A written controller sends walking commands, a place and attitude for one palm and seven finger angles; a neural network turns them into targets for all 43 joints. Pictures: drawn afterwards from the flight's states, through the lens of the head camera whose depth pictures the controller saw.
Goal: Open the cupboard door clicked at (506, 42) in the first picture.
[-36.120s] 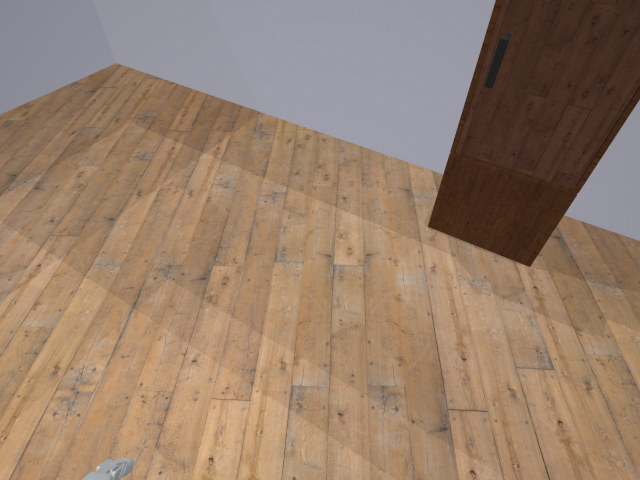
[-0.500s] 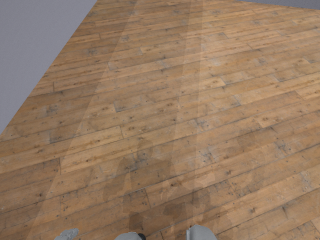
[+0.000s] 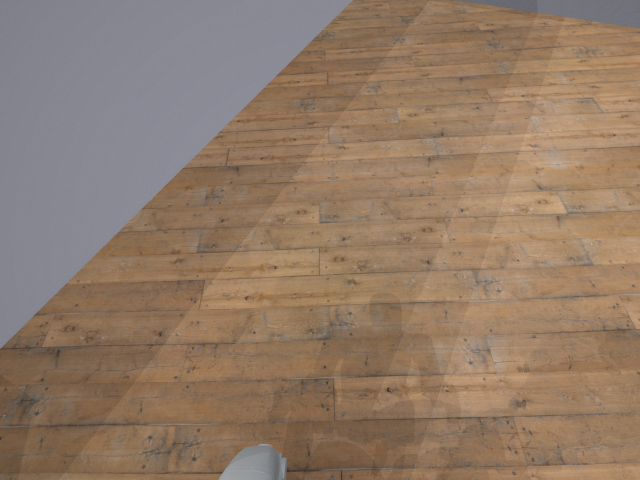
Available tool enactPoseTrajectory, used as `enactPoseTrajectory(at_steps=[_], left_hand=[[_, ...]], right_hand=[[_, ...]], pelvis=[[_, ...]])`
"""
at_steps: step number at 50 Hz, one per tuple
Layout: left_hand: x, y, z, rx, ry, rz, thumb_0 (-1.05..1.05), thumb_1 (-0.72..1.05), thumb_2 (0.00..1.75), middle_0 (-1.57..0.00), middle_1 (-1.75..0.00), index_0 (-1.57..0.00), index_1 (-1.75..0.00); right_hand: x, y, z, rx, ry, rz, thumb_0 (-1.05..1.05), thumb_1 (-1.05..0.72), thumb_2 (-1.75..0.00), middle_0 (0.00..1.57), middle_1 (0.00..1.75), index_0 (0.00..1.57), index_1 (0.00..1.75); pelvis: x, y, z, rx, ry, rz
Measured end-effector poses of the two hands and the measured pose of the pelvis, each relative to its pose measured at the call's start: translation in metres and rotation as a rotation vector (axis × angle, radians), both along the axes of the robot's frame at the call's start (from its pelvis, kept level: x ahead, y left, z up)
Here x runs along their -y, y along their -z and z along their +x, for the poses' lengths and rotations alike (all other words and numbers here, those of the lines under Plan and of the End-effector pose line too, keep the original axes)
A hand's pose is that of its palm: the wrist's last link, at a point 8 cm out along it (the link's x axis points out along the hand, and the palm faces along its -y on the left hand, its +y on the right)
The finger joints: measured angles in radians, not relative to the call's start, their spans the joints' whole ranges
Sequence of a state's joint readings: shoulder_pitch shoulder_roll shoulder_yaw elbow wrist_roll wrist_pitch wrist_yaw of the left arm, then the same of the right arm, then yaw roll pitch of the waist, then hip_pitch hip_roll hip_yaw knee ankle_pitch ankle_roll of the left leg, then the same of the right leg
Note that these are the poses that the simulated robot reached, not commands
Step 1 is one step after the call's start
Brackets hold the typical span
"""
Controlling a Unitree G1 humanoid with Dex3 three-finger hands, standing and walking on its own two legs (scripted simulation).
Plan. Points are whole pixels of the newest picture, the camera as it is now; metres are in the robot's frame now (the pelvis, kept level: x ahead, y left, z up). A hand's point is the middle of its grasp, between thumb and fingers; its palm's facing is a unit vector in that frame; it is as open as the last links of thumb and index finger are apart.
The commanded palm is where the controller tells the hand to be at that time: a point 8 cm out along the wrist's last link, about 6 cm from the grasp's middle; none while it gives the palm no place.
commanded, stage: turn to face it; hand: left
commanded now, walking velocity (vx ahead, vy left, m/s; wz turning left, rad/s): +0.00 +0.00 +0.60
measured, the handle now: out of the picture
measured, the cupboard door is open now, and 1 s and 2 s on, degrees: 40 40 40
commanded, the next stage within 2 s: none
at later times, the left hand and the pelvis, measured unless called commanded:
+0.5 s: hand out of the picture +0.04 +0.26 -0.17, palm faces +0.29 -0.92 -0.26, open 7.4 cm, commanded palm none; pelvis +0.00 +0.02 +0.00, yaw +16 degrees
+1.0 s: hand out of the picture -0.02 +0.18 -0.16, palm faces +0.57 -0.77 -0.28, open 7.3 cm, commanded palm none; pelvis +0.04 -0.02 +0.00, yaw +35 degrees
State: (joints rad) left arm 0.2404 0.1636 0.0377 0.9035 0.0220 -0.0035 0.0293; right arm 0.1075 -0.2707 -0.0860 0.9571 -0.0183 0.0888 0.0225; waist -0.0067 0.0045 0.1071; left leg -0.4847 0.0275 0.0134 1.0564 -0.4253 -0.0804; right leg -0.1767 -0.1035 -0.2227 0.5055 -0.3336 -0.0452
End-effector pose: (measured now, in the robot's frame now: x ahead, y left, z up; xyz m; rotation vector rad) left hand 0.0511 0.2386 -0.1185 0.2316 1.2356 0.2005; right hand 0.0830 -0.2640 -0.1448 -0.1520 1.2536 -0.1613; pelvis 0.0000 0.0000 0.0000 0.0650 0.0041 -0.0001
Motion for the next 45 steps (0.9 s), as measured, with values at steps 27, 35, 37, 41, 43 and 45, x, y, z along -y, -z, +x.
enactPoseTrajectory(at_steps=[27, 35, 37, 41, 43, 45], left_hand=[[-0.059, 0.011, -0.021, 0.064, -0.267, -0.003, 0.00, 0.91, 0.90, -0.20, -0.30, -0.19, -0.30], [-0.020, -0.001, -0.005, 0.124, -0.296, 0.050, 0.00, 0.90, 0.90, -0.20, -0.30, -0.20, -0.30], [-0.010, -0.006, -0.013, 0.111, -0.329, 0.048, 0.00, 0.90, 0.90, -0.20, -0.30, -0.20, -0.30], [0.010, -0.008, -0.033, 0.076, -0.403, 0.028, 0.00, 0.90, 0.89, -0.20, -0.30, -0.20, -0.30], [0.018, -0.006, -0.046, 0.063, -0.444, 0.016, 0.00, 0.90, 0.89, -0.20, -0.30, -0.20, -0.30], [0.022, -0.004, -0.060, 0.054, -0.497, 0.014, 0.00, 0.91, 0.89, -0.20, -0.30, -0.20, -0.30]], right_hand=[[-0.061, -0.009, 0.057, -0.010, -0.318, -0.042, 0.01, -0.90, -0.90, 0.21, 0.30, 0.20, 0.30], [-0.025, 0.021, 0.066, -0.096, -0.333, -0.012, 0.01, -0.90, -0.90, 0.21, 0.30, 0.20, 0.30], [-0.022, 0.019, 0.076, -0.104, -0.358, -0.008, 0.01, -0.91, -0.90, 0.21, 0.30, 0.20, 0.30], [-0.024, 0.013, 0.101, -0.100, -0.416, 0.001, 0.01, -0.91, -0.90, 0.20, 0.30, 0.20, 0.30], [-0.029, 0.010, 0.115, -0.092, -0.454, -0.001, 0.01, -0.91, -0.90, 0.20, 0.30, 0.20, 0.30], [-0.037, 0.007, 0.131, -0.081, -0.500, -0.006, 0.01, -0.91, -0.90, 0.20, 0.30, 0.20, 0.30]], pelvis=[[-0.018, 0.004, 0.007, -0.027, -0.293, -0.073], [0.013, 0.012, 0.023, -0.025, -0.392, -0.044], [0.017, 0.008, 0.027, -0.017, -0.422, -0.029], [0.024, 0.001, 0.034, -0.010, -0.483, -0.010], [0.026, 0.000, 0.037, -0.007, -0.513, -0.005], [0.026, 0.000, 0.039, -0.003, -0.543, -0.005]])
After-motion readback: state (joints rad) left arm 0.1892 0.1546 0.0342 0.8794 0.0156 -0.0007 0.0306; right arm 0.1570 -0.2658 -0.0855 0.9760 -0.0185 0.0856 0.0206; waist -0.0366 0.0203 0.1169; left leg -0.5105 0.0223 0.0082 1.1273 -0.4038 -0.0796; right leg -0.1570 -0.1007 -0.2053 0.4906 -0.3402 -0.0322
